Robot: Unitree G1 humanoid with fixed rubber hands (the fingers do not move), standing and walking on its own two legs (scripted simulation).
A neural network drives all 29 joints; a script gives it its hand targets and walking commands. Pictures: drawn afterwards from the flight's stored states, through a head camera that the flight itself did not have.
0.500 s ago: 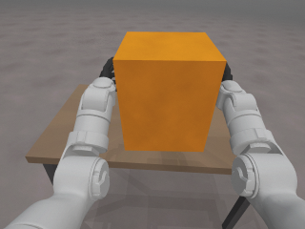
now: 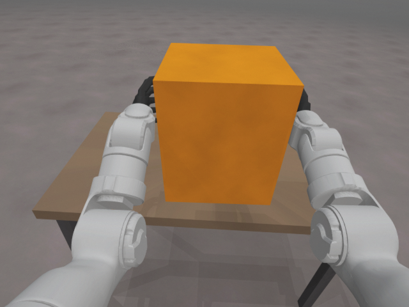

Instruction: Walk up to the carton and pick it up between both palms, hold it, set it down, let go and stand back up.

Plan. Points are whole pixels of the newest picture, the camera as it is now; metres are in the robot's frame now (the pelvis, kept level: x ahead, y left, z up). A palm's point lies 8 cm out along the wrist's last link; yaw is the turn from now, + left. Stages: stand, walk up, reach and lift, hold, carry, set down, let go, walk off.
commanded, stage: hold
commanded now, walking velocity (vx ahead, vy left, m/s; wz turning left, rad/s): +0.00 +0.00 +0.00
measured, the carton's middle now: (220, 123) +0.40 +0.02 +0.22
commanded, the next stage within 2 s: none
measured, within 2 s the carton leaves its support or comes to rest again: neither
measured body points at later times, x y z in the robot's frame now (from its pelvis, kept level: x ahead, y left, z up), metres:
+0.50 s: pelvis -0.01 +0.00 +0.00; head -0.08 +0.03 +0.44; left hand +0.39 +0.17 +0.25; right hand +0.40 -0.13 +0.26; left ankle +0.08 +0.09 -0.73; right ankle +0.04 -0.13 -0.73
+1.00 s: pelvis +0.00 +0.00 +0.00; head -0.08 +0.03 +0.44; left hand +0.39 +0.17 +0.25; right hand +0.41 -0.13 +0.25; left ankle +0.08 +0.09 -0.73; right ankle +0.04 -0.13 -0.73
